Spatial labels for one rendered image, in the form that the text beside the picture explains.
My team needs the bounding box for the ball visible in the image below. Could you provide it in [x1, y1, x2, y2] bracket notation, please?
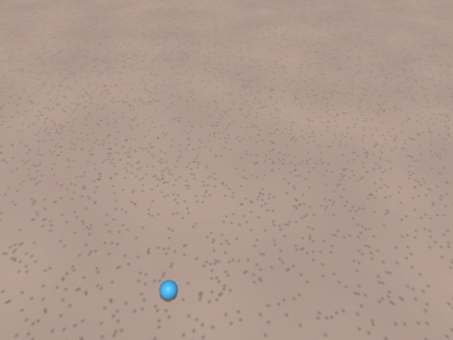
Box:
[159, 280, 178, 300]

